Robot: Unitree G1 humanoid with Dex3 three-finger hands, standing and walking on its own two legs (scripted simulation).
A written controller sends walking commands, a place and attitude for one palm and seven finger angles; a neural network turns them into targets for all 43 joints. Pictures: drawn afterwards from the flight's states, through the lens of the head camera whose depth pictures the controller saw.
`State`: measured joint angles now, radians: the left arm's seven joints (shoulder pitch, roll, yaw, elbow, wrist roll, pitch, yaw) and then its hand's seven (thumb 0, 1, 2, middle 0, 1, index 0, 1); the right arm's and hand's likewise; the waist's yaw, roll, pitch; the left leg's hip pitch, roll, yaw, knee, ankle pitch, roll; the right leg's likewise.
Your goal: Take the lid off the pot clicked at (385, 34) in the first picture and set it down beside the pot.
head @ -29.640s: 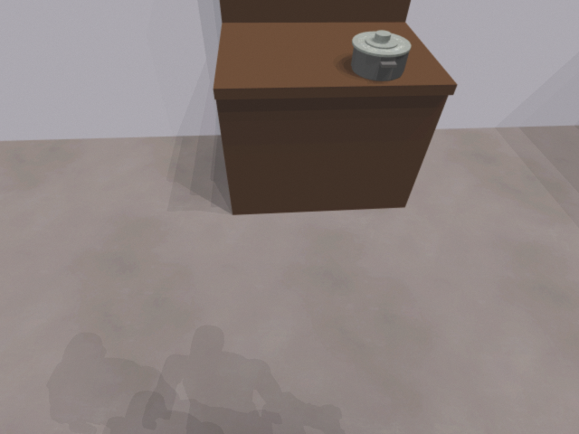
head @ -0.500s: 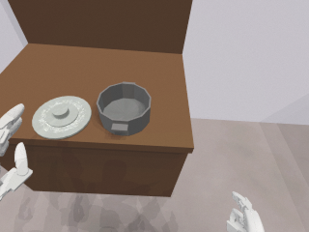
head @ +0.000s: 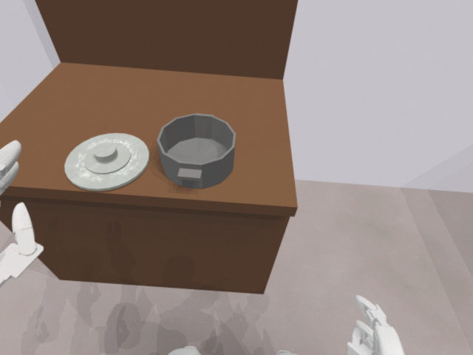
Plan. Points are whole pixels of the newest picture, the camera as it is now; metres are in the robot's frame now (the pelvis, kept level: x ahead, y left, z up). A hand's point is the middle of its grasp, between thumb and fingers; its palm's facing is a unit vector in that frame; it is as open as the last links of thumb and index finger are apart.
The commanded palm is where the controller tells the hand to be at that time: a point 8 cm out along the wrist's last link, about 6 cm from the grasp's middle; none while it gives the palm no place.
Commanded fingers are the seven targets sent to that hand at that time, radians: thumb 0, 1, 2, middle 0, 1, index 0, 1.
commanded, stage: step back with the hand held close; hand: left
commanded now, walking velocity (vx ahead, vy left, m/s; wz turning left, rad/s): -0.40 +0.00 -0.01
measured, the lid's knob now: (105, 152) +0.58 +0.36 -0.04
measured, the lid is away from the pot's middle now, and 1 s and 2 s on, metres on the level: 0.23 0.23 0.23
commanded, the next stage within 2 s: stop stepping back and stand still in 0.72 s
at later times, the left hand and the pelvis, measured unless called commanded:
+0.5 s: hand (30, 296) +0.14 +0.22 +0.19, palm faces +0.37 -0.83 -0.41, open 7.4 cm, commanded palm +0.08 +0.27 +0.20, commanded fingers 0.00 0.90 0.90 -0.20 -0.30 -0.20 -0.30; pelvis -0.05 -0.02 +0.00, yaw +1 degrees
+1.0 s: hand out of the picture +0.04 +0.19 +0.18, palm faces +0.21 -0.84 -0.51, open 7.4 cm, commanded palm -0.02 +0.25 +0.20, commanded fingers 0.00 0.90 0.90 -0.20 -0.30 -0.20 -0.30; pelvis -0.16 -0.02 +0.00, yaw -4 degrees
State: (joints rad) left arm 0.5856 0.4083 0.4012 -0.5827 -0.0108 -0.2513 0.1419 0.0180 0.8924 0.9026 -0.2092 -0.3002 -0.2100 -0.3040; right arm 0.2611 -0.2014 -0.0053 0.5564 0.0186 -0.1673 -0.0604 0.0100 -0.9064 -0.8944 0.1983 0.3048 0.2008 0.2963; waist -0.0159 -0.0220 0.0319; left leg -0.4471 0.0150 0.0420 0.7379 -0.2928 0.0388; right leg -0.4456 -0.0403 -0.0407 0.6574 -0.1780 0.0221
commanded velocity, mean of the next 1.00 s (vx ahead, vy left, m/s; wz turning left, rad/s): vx -0.26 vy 0.02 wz -0.02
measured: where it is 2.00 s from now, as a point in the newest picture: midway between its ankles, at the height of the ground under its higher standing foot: outside the picture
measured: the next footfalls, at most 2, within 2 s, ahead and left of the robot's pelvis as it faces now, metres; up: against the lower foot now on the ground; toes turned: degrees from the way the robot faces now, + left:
right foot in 0.34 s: +0.06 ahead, -0.15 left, +0.00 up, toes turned -1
left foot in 0.60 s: +0.00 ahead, +0.13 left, +0.00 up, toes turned +3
